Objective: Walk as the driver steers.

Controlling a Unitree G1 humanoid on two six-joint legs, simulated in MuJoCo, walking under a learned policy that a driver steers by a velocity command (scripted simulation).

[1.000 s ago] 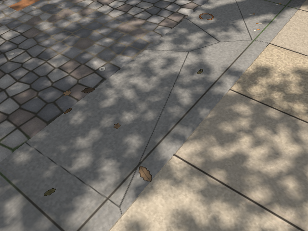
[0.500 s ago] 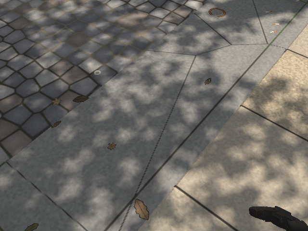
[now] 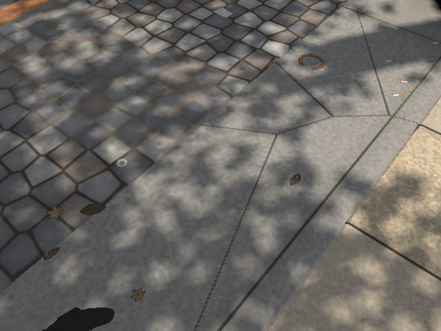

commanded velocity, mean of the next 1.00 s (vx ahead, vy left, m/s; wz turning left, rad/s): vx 0.50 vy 0.00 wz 0.24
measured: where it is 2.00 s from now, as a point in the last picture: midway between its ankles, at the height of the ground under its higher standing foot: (166, 210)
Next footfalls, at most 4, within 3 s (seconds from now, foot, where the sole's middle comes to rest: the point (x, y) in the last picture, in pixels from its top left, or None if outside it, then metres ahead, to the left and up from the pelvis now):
0.52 left None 0.37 0.19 -0.76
1.12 right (192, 250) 0.74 0.08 -0.76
1.56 left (136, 191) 0.99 0.27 -0.76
1.90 right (199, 204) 0.91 0.04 -0.76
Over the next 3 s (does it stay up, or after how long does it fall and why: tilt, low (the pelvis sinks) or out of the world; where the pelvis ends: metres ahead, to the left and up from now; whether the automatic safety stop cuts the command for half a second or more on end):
stays up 0.87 0.18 0.02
